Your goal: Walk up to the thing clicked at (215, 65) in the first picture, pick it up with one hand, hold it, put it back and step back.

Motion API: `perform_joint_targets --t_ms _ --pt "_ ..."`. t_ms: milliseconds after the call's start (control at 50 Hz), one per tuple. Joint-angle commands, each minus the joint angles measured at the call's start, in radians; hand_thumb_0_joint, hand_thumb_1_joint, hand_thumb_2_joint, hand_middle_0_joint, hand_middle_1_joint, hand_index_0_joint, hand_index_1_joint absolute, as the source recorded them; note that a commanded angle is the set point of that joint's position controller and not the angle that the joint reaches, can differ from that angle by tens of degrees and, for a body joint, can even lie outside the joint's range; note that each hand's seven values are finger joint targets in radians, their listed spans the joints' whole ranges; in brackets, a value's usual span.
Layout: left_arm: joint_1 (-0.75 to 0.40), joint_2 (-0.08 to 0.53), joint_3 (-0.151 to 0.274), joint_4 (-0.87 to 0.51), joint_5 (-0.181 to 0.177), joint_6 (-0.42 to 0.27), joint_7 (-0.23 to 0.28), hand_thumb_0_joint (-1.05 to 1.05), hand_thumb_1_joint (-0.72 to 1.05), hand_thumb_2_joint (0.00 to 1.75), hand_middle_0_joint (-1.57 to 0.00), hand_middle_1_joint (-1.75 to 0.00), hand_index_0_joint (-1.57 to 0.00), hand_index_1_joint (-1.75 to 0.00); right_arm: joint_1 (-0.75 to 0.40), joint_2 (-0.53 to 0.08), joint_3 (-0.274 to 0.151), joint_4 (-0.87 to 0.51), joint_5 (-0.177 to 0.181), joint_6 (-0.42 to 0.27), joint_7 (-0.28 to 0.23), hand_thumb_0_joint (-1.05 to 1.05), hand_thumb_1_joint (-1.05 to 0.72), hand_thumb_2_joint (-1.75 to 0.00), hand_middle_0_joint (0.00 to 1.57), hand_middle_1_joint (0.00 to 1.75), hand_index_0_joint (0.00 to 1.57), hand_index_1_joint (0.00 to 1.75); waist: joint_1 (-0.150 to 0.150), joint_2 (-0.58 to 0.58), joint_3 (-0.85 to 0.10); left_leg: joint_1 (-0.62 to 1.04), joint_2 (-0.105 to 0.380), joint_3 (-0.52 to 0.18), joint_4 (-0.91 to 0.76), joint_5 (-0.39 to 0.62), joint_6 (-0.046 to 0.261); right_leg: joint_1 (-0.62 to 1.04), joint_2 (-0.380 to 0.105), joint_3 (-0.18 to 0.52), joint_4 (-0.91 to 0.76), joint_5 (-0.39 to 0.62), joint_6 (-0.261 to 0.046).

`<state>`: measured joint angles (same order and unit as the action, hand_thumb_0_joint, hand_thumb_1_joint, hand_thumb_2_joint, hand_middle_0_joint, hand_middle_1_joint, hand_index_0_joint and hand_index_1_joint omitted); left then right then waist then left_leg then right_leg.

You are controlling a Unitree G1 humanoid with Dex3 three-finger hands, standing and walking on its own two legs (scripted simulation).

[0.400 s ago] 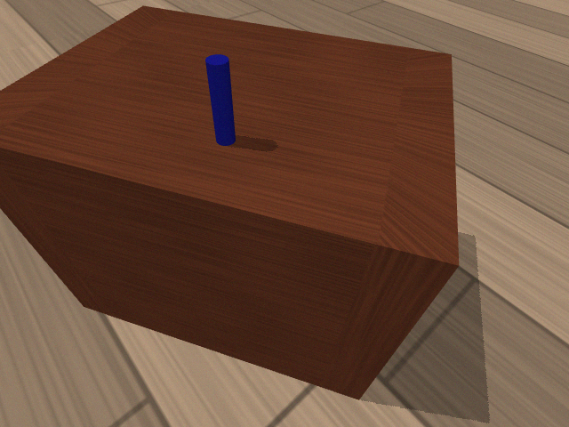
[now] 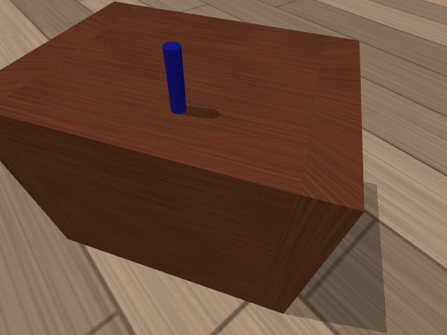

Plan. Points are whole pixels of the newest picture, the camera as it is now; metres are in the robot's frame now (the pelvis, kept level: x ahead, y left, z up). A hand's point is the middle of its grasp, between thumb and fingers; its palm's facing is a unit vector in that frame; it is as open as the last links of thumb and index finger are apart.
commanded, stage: stand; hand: left
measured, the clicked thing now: (175, 80) +0.65 +0.14 +0.10
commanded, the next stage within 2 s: walk up in 0.72 s
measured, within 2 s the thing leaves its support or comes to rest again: neither
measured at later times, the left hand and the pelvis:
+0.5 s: hand out of the picture +0.08 +0.25 -0.16, palm faces -0.02 -0.94 -0.34, open 7.4 cm; pelvis +0.01 +0.00 +0.00, yaw +0 degrees
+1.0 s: hand out of the picture +0.06 +0.34 -0.17, palm faces -0.06 -0.91 -0.40, open 7.4 cm; pelvis +0.05 +0.05 -0.02, yaw -3 degrees
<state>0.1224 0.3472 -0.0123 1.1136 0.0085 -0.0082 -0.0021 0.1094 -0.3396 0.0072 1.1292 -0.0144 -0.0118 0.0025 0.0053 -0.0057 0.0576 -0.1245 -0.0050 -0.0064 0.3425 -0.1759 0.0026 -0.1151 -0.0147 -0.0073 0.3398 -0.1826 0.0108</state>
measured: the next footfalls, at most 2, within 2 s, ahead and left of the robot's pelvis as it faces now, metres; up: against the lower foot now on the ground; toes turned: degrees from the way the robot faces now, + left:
left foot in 1.00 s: +0.17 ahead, +0.16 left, +0.00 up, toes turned -14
right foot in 1.44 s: +0.11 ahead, -0.11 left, +0.00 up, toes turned -14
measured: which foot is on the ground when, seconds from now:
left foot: down 0.00-0.76, up 0.78-0.98, down 1.00-1.00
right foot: down 0.00-1.00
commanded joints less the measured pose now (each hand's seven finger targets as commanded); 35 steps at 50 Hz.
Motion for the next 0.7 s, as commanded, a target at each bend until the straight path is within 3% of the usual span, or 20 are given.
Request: perform_joint_targets --t_ms 0,200,240,300,400,540,680 --pt "-0.030 0.205 0.043 -0.060 0.001 -0.027 0.011 0.00 0.90 0.90 -0.20 -0.30 -0.20 -0.30 -0.045 -0.219 -0.045 -0.063 0.007 -0.021 -0.009 0.00 -0.90 -0.90 0.20 0.30 0.20 0.30 -0.006 0.014 -0.100 0.038 0.125 -0.097 -0.051 0.144 0.025 0.005 -0.118 0.089 -0.056 0.122 -0.038" --pt "-0.037 0.209 0.046 -0.058 0.000 -0.021 0.014 0.00 0.90 0.90 -0.20 -0.30 -0.20 -0.30 -0.045 -0.218 -0.042 -0.061 0.005 -0.021 -0.014 0.00 -0.90 -0.90 0.20 0.30 0.20 0.30 -0.003 0.017 -0.097 0.034 0.128 -0.094 -0.056 0.184 0.022 0.034 -0.120 0.083 -0.046 0.166 -0.035" --pt "-0.031 0.208 0.046 -0.054 0.000 -0.019 0.013 0.00 0.90 0.90 -0.20 -0.30 -0.20 -0.30 -0.045 -0.218 -0.041 -0.059 0.007 -0.020 -0.015 0.00 -0.90 -0.90 0.20 0.30 0.20 0.30 0.000 0.010 -0.070 0.030 0.125 -0.097 -0.068 0.140 0.018 0.007 -0.116 0.084 -0.060 0.113 -0.035" --pt "-0.043 0.211 0.047 -0.059 0.002 -0.022 0.014 0.00 0.90 0.90 -0.20 -0.30 -0.20 -0.30 -0.048 -0.218 -0.044 -0.064 0.007 -0.019 -0.014 0.00 -0.90 -0.90 0.20 0.30 0.20 0.30 -0.006 0.003 -0.084 0.036 0.127 -0.097 -0.061 0.163 0.018 0.018 -0.118 0.082 -0.059 0.132 -0.035" --pt "-0.040 0.209 0.046 -0.057 0.001 -0.022 0.012 0.00 0.90 0.90 -0.20 -0.30 -0.20 -0.30 -0.040 -0.217 -0.042 -0.059 0.007 -0.017 -0.012 0.00 -0.90 -0.90 0.20 0.30 0.20 0.30 -0.006 0.002 -0.056 0.010 0.121 -0.097 -0.075 0.093 0.018 0.001 -0.118 0.090 -0.080 0.077 -0.034" --pt "-0.036 0.210 0.047 -0.060 0.001 -0.026 0.013 0.00 0.90 0.90 -0.20 -0.30 -0.20 -0.30 -0.042 -0.221 -0.045 -0.061 0.006 -0.019 -0.012 0.00 -0.90 -0.90 0.20 0.30 0.20 0.30 -0.003 0.008 -0.098 0.037 0.128 -0.094 -0.055 0.161 0.023 0.037 -0.123 0.088 -0.065 0.158 -0.037" --pt "-0.036 0.213 0.049 -0.058 0.001 -0.025 0.013 0.00 0.90 0.90 -0.20 -0.30 -0.20 -0.30 -0.039 -0.219 -0.042 -0.065 0.006 -0.019 -0.014 0.00 -0.90 -0.90 0.20 0.30 0.20 0.30 -0.002 0.004 -0.082 0.036 0.125 -0.097 -0.066 0.158 0.020 0.025 -0.120 0.085 -0.070 0.143 -0.032"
